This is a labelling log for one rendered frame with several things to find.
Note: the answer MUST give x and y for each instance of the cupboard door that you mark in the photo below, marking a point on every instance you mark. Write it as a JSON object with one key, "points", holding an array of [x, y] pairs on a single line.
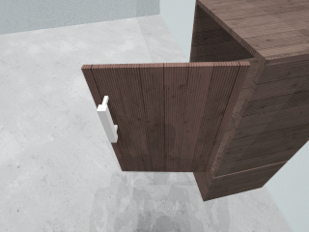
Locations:
{"points": [[171, 117]]}

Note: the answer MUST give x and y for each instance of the handle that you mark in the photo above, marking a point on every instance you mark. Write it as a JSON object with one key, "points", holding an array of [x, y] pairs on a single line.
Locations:
{"points": [[107, 122]]}

